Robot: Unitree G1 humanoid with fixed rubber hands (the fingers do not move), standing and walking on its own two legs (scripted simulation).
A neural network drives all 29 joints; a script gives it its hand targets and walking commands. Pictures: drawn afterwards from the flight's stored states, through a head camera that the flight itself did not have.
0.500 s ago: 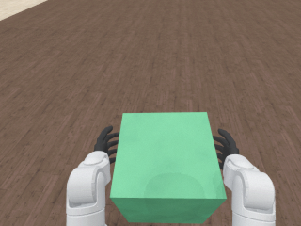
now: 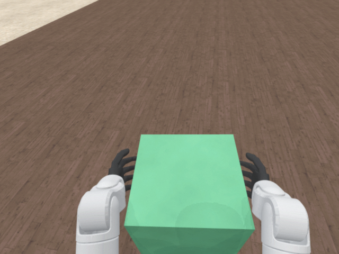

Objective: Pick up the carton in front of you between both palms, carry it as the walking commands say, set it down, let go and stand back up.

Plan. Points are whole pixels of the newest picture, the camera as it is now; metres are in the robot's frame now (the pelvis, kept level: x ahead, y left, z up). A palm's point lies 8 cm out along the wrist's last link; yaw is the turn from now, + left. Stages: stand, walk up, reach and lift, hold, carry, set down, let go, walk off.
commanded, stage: carry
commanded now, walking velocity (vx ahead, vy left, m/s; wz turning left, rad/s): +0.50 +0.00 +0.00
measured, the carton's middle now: (186, 200) +0.27 +0.00 +0.02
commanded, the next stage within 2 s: none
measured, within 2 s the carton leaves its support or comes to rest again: neither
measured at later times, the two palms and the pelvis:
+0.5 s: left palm (139, 97) +0.61 +0.16 +0.09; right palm (227, 97) +0.60 -0.14 +0.09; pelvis +0.34 +0.01 +0.00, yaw -2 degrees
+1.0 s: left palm (148, 72) +0.80 +0.15 +0.09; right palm (221, 71) +0.80 -0.15 +0.09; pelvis +0.53 +0.00 -0.01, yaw +0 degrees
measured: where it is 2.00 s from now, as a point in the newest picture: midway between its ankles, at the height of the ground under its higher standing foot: (182, 232)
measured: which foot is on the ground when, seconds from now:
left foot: up 0.00-0.08, down 0.10-0.58, up 0.60-0.76, down 0.78-1.00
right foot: down 0.00-0.12, up 0.14-0.54, down 0.56-1.00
